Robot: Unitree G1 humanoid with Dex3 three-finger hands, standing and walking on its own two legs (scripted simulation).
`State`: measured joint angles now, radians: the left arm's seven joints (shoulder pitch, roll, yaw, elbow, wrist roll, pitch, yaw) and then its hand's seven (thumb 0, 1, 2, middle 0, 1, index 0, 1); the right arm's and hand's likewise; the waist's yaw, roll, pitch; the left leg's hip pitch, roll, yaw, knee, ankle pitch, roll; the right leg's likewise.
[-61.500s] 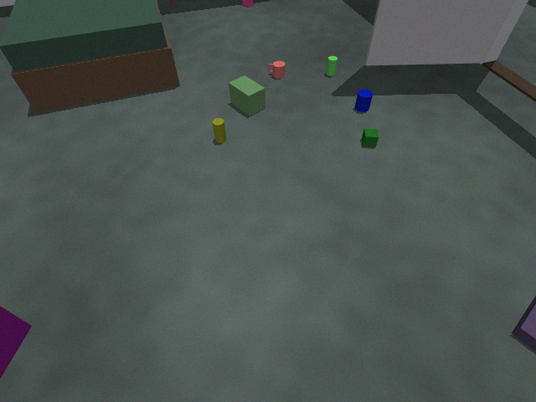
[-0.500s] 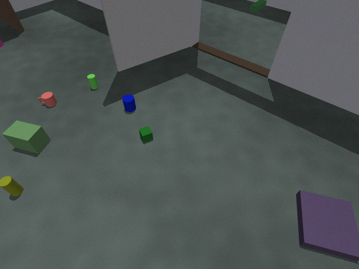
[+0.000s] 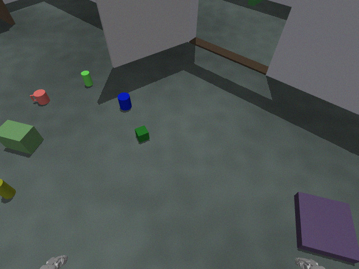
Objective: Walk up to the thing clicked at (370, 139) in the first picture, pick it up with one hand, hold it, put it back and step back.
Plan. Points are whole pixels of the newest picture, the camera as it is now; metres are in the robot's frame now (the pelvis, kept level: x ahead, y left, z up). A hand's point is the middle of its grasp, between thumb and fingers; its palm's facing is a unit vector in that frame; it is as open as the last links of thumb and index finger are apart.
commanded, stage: step back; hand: left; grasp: from above
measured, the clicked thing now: (142, 134) +1.03 +0.25 -0.73
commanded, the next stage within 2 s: stand in 0.12 s
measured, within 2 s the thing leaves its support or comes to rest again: neither
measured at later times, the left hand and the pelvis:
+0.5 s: hand out of the picture +0.07 +0.25 -0.14, palm faces -0.02 -0.94 -0.33, open 7.4 cm; pelvis -0.02 +0.00 +0.02, yaw -1 degrees
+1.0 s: hand out of the picture +0.01 +0.25 -0.14, palm faces -0.04 -0.94 -0.34, open 7.4 cm; pelvis -0.05 -0.01 +0.02, yaw -1 degrees
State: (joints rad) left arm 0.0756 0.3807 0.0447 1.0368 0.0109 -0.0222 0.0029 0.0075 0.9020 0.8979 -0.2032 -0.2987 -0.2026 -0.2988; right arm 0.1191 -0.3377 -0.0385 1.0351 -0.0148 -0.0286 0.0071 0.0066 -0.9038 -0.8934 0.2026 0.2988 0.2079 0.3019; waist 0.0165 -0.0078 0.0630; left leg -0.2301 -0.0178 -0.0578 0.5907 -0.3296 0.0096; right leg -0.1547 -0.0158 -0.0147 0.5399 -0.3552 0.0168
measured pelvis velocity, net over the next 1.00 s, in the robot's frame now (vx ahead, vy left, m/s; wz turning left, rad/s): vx -0.05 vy -0.01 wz -0.01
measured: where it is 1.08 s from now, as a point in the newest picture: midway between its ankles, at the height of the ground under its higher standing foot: outside the picture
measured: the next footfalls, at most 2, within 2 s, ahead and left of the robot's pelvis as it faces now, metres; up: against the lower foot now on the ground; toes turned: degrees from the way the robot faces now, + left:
none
